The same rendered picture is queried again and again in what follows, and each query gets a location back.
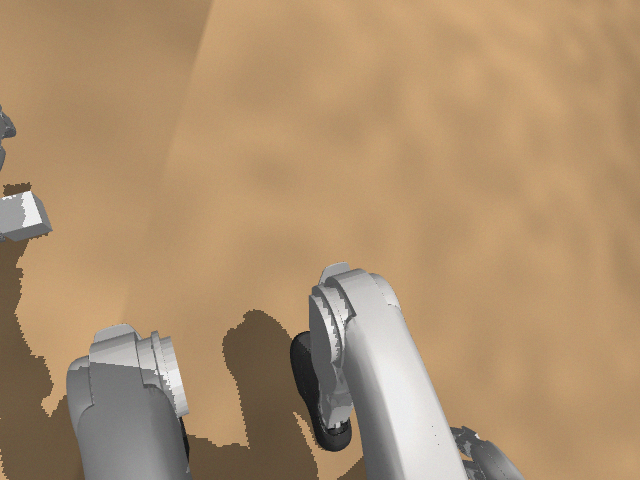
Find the right robot foot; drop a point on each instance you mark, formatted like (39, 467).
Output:
(307, 384)

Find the cube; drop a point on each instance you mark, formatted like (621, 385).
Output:
(23, 216)

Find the left robot hand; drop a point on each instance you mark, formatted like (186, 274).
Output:
(7, 130)

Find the right robot hand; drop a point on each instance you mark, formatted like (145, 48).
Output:
(489, 462)

